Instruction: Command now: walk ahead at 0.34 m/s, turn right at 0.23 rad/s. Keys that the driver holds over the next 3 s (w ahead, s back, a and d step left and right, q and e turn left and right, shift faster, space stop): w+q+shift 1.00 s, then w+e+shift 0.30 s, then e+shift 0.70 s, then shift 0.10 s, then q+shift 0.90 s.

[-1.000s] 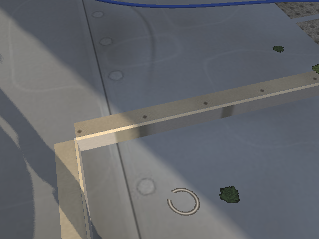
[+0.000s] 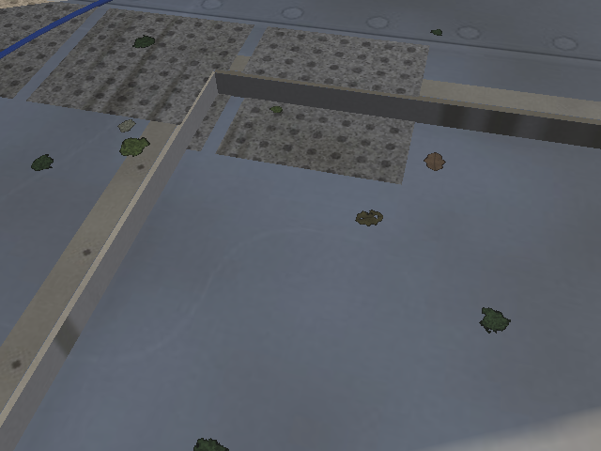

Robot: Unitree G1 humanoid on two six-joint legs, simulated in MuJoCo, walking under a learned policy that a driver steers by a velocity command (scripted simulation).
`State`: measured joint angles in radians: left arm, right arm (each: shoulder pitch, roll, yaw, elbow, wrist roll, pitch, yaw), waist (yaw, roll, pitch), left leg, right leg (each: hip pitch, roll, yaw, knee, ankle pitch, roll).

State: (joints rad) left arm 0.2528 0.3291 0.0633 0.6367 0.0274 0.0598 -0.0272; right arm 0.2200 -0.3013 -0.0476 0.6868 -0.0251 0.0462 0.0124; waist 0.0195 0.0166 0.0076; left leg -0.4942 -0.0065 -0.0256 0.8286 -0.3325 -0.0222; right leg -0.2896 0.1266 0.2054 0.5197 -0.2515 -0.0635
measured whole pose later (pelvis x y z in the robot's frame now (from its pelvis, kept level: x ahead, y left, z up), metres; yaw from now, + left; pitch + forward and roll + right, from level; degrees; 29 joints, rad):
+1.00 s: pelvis +0.59 +0.22 -0.05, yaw +45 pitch +2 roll -1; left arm 0.45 0.28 0.03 0.86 0.04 -0.06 0.01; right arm 0.02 -0.33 -0.04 0.63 -0.02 -0.02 0.06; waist 0.04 0.02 0.06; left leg -0.60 -0.10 0.12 0.78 -0.22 0.21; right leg 0.03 -0.06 -0.16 1.06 -0.40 0.03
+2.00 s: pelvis +1.09 +0.69 +0.09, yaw +7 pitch +0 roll -1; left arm 0.09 0.30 0.10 0.62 0.02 0.09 -0.03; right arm 0.25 -0.23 -0.02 0.63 -0.04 -0.02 -0.06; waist -0.02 -0.02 0.08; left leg -0.38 0.12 0.21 0.61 -0.23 0.04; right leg -0.63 0.02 -0.05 1.19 -0.38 0.03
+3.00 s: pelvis +1.11 +0.74 +0.10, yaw +40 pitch +3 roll -1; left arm 0.11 0.27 0.04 0.62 0.02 0.04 0.02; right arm 0.24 -0.30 -0.09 0.60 -0.02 0.06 0.00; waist -0.05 0.00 0.05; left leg -0.32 -0.18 -0.26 0.55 -0.24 0.07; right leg -0.50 0.06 0.09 0.83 -0.37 0.03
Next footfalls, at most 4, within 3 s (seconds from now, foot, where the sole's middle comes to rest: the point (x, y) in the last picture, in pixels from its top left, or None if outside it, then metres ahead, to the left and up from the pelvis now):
0.10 left None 0.06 0.10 -0.77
0.52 right None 0.42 -0.06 -0.77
0.96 left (186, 365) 0.69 0.34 -0.77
1.28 right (157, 229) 1.06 0.47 -0.71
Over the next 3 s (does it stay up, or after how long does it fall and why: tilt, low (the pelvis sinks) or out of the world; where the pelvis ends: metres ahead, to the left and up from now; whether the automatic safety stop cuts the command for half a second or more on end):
stays up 1.11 0.74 0.10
